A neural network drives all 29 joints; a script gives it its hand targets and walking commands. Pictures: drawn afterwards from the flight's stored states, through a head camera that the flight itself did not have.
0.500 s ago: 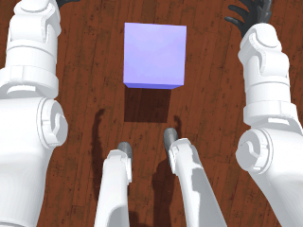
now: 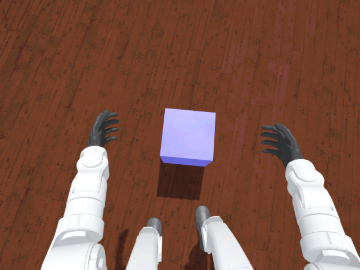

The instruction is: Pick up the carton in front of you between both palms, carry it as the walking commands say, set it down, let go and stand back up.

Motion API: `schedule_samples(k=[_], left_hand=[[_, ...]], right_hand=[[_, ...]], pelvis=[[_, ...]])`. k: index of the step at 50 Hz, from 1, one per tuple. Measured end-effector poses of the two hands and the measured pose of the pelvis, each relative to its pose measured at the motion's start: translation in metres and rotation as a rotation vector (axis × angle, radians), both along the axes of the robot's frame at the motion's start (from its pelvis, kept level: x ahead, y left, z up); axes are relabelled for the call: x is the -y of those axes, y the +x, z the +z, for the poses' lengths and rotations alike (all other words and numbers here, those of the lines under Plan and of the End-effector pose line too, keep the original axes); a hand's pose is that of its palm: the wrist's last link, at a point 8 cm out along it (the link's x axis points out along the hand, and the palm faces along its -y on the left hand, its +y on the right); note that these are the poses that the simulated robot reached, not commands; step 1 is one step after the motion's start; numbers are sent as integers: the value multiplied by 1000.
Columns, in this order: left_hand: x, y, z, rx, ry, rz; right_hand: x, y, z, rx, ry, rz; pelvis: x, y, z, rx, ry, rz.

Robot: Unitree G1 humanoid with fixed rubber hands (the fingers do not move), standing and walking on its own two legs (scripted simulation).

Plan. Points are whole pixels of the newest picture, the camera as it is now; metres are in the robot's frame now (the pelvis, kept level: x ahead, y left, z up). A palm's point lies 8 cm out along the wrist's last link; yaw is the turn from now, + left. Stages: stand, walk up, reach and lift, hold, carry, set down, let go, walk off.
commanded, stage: let go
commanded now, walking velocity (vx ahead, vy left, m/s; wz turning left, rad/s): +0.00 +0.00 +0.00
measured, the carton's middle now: (186, 140) +0.49 -0.06 -0.60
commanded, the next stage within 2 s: stand in 1.00 s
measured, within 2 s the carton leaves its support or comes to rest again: neither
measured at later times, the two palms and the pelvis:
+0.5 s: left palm (47, 219) +0.25 +0.24 -0.02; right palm (314, 228) +0.20 -0.22 -0.01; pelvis +0.05 +0.02 +0.05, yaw -3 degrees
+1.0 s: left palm (43, 241) +0.22 +0.24 -0.02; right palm (322, 224) +0.20 -0.23 -0.01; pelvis +0.05 +0.01 +0.05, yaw -3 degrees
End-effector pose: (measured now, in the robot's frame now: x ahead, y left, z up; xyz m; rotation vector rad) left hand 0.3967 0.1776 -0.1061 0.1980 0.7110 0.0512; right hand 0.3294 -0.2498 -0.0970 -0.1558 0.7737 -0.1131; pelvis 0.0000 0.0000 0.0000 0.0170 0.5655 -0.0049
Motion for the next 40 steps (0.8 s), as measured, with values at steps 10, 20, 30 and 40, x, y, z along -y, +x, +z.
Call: schedule_samples(k=[10,20,30,40], left_hand=[[-16,-58,38,-26,-2,-27],[-44,-118,69,-42,-7,-31],[-73,-165,91,-64,-2,-5],[-76,-175,96,-74,-13,2]], right_hand=[[-4,-72,41,-10,13,-18],[-19,-128,76,-29,7,-32],[-38,-124,83,-12,14,1],[-38,-120,85,-26,-1,12]], pelvis=[[0,23,27,192,-7,-23],[-11,45,48,403,-29,-33],[-26,56,54,556,-41,-35],[-26,55,54,628,-39,-31]])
